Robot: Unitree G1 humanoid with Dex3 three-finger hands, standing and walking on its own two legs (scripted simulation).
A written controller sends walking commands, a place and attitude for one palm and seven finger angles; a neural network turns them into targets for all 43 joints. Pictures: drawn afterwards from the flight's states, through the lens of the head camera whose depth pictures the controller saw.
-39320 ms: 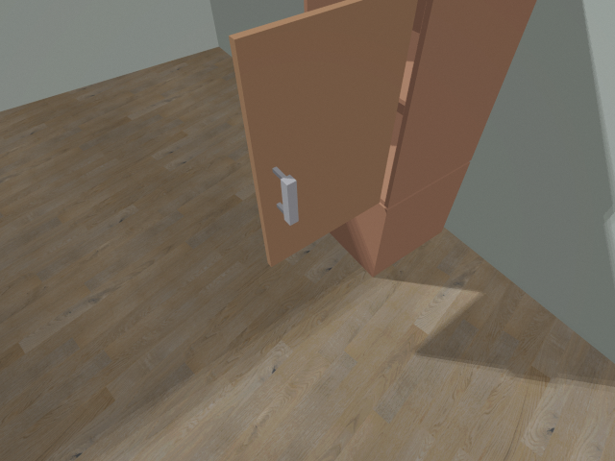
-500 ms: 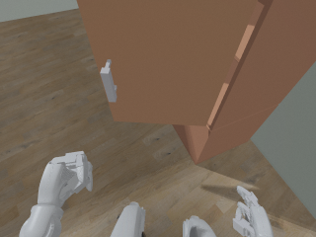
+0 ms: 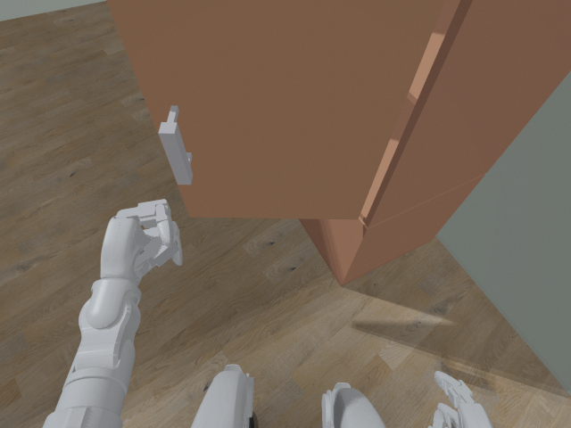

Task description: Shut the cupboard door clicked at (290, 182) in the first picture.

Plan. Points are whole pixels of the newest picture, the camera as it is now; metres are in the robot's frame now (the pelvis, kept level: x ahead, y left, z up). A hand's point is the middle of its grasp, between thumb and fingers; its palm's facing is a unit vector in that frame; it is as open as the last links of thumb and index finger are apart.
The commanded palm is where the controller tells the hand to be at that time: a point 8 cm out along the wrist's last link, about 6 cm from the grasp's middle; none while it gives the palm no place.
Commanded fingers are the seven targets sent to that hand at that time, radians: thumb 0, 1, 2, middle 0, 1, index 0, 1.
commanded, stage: bring the fist close to the handle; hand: left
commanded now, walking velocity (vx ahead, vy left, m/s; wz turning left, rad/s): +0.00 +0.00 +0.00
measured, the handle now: (179, 146) +0.53 +0.20 +0.04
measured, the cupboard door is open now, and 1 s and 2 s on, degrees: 63 63 46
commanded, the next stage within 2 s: push the door shut along its arc in 0.74 s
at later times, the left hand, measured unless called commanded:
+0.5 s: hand (197, 186) +0.45 +0.16 +0.04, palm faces +0.04 -1.00 -0.03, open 3.1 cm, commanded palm +0.41 +0.21 +0.04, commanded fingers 0.00 0.90 0.90 -1.30 -1.50 -1.30 -1.50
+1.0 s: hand (193, 189) +0.44 +0.16 +0.04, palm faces +0.02 -1.00 -0.05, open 3.1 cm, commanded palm +0.43 +0.21 +0.04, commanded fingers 0.00 0.90 0.90 -1.30 -1.50 -1.30 -1.50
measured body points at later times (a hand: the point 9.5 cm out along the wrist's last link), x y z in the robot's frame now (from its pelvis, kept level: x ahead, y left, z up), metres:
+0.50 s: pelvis +0.00 +0.00 +0.00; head +0.11 +0.00 +0.43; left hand +0.44 +0.21 +0.05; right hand +0.07 -0.26 -0.12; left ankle +0.06 +0.11 -0.62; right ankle +0.01 -0.12 -0.62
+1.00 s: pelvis +0.00 +0.00 +0.00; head +0.11 +0.01 +0.44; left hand +0.43 +0.21 +0.05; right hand +0.09 -0.27 -0.12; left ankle +0.06 +0.11 -0.62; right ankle +0.01 -0.12 -0.62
